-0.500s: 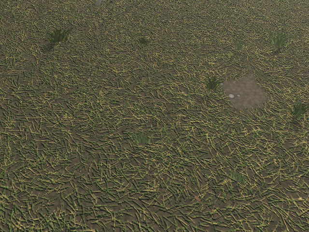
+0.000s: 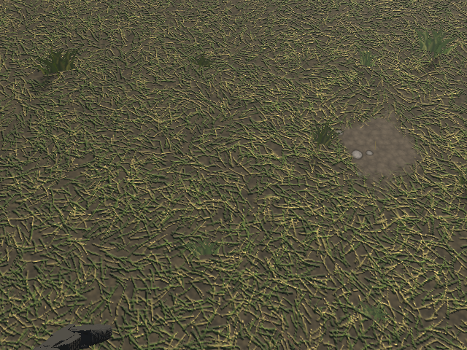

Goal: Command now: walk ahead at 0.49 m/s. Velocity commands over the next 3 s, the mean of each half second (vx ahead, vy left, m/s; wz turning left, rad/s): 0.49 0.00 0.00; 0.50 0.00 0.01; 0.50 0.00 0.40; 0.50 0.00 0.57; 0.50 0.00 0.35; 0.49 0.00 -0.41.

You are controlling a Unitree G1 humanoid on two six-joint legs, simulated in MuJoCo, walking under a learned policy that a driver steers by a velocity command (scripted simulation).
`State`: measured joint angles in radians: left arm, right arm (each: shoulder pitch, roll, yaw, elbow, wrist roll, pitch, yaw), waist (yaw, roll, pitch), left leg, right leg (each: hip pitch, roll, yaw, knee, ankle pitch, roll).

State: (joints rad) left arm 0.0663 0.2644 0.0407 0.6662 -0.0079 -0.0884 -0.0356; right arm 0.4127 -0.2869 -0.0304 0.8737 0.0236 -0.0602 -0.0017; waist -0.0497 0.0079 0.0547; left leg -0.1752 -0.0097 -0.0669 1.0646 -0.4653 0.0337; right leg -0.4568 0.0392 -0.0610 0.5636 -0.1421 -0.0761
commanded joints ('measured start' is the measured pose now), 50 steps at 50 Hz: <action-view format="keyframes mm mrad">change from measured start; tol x32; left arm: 1 182 123 40 15 2 1 10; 24 445 22 -8 128 4 13 33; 45 -126 82 7 -8 -8 -7 -9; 50 316 239 74 96 12 -12 10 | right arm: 1 -109 -136 -28 -131 12 -50 4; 18 -444 -71 -13 -250 -7 -38 41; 23 26 -248 -81 -150 -22 -34 23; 50 -46 -123 -37 -55 -24 11 -11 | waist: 1 99 -25 -111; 19 110 -64 7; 24 -6 343 -440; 43 -35 47 21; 50 193 -27 -298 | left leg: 1 -520 103 -22 205 112 7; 19 -435 88 40 -550 447 1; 22 -17 37 91 -580 413 72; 24 562 408 -621 -688 209 291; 31 52 236 -180 -886 478 206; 43 162 232 -10 -917 504 168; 50 -5 142 47 -263 666 62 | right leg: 1 475 -316 470 -330 -102 -182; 15 347 -228 138 -433 122 -137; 22 449 -212 96 9 518 -46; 25 -258 -21 197 727 -435 37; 46 -179 -107 79 -54 124 36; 50 537 -208 196 -54 126 -84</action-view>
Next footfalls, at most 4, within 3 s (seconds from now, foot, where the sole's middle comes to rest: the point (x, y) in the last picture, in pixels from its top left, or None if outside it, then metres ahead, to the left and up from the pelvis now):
0.44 left None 0.43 0.15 -0.76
1.00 right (260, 252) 0.73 -0.09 -0.76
1.54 left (175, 188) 0.99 0.18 -0.76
2.02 right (196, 117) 1.33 0.11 -0.76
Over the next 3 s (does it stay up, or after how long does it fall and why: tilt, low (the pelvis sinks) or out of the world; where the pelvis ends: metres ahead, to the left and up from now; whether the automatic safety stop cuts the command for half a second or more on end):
stays up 1.51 0.42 0.01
